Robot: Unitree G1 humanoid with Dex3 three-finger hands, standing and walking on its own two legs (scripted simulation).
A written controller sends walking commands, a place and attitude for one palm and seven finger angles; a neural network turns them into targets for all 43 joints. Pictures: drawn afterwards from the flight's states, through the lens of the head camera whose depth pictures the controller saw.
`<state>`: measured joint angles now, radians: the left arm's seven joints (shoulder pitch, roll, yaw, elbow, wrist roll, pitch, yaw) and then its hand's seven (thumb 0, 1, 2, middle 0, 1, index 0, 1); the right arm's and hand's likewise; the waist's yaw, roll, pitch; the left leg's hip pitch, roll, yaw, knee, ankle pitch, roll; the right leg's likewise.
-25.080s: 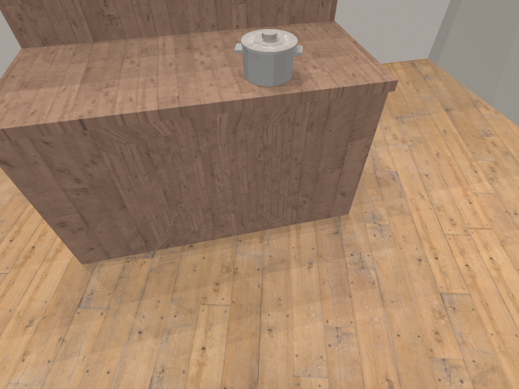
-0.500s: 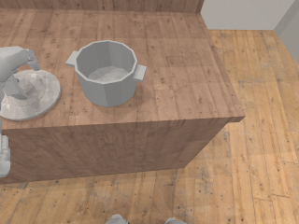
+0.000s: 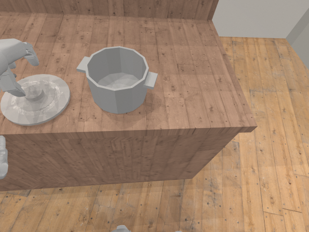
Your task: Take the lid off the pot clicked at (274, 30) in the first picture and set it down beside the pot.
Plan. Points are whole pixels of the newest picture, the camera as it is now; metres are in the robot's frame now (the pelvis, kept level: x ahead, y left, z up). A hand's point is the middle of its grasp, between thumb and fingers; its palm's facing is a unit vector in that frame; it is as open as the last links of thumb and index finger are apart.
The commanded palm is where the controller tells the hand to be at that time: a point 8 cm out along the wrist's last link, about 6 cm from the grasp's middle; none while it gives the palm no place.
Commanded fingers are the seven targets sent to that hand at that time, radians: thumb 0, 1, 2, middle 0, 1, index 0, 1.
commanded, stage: raise the empty hand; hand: left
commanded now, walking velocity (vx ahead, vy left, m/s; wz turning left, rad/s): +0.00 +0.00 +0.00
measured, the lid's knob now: (33, 93) +0.49 +0.31 +0.03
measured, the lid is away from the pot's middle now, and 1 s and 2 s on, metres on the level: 0.23 0.23 0.23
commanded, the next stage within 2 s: draw the hand back to the body in 0.90 s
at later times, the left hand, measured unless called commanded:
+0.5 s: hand out of the picture +0.47 +0.32 +0.16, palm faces -0.35 -0.11 -0.93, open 11.0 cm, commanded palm +0.49 +0.31 +0.23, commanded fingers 0.00 -0.04 0.71 -0.38 -0.81 -0.38 -0.81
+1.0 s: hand out of the picture +0.48 +0.31 +0.20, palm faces -0.33 -0.10 -0.94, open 11.0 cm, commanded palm +0.49 +0.30 +0.26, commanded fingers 0.00 -0.04 0.71 -0.38 -0.81 -0.38 -0.81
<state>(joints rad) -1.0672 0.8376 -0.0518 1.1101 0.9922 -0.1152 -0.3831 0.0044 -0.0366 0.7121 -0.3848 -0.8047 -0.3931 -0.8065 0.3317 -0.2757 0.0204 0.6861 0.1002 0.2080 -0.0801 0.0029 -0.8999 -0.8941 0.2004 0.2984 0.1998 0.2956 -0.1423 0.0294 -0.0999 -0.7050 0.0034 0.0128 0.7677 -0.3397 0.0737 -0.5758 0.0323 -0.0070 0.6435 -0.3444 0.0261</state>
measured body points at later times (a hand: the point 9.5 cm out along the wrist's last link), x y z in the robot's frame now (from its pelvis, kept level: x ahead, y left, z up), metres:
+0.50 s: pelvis +0.00 +0.00 +0.01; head +0.07 +0.03 +0.45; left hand +0.49 +0.32 +0.22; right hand +0.03 -0.27 -0.11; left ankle +0.01 +0.07 -0.71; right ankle -0.03 -0.15 -0.71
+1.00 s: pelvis +0.00 +0.00 +0.01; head +0.07 +0.02 +0.46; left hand +0.49 +0.32 +0.25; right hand +0.03 -0.27 -0.11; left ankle +0.01 +0.07 -0.71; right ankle -0.03 -0.15 -0.71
